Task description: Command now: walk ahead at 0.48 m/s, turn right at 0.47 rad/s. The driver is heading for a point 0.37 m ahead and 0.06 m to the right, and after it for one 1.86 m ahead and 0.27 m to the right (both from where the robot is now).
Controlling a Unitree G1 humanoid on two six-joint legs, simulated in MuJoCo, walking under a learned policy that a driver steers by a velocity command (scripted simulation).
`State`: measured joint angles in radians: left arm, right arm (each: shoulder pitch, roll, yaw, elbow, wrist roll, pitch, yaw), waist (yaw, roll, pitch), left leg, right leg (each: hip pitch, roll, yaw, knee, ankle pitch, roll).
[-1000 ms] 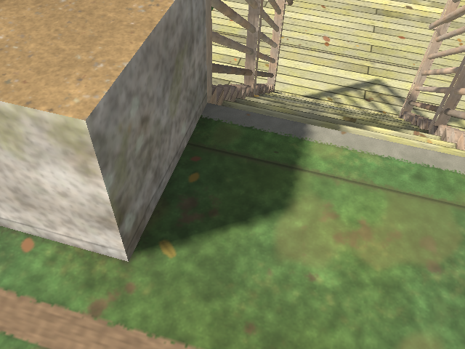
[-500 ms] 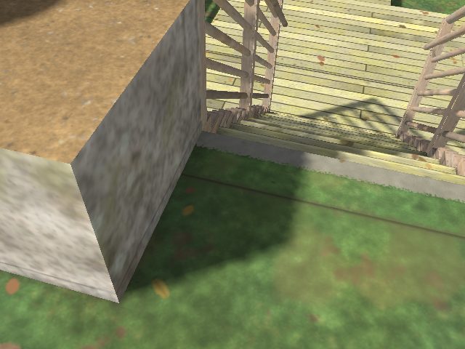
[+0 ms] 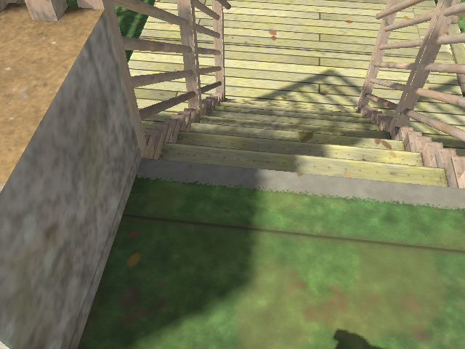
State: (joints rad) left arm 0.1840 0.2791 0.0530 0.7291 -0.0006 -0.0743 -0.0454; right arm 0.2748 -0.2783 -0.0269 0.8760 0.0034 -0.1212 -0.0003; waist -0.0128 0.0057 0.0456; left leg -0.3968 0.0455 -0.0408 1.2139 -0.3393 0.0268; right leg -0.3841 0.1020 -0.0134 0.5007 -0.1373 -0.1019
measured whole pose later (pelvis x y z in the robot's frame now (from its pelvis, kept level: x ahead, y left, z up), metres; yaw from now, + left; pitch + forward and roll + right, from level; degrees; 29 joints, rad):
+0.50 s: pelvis +0.28 +0.03 +0.00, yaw -17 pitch +2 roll +1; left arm 0.39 0.29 0.06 0.76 -0.03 -0.03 0.01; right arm 0.09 -0.27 -0.05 0.72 0.00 -0.13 0.01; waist 0.06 -0.03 0.00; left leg -0.37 -0.03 0.00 0.49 -0.16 0.02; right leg -0.32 0.08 0.14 1.08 -0.47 -0.04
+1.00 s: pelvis +0.53 -0.12 +0.00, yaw -25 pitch +2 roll +1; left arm 0.14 0.26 0.02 0.70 0.05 -0.11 -0.04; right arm 0.38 -0.23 0.00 0.90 -0.07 -0.11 0.07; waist -0.03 0.00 0.00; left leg -0.21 0.02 -0.01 1.02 -0.44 0.03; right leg -0.44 0.04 -0.03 0.57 -0.17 -0.07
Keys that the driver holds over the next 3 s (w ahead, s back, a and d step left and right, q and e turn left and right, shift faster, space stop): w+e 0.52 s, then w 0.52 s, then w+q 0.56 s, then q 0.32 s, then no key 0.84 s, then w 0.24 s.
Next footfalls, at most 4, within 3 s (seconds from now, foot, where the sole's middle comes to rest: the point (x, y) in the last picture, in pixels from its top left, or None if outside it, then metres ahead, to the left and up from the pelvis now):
0.40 left None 0.41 0.11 -0.77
0.90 right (326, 297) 0.60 -0.25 -0.77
1.46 left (277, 198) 0.96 -0.13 -0.77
2.02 right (326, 182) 1.18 -0.36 -0.96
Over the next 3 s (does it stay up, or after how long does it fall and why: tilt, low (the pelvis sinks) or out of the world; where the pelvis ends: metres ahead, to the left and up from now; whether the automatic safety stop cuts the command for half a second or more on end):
stays up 0.99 -0.28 -0.15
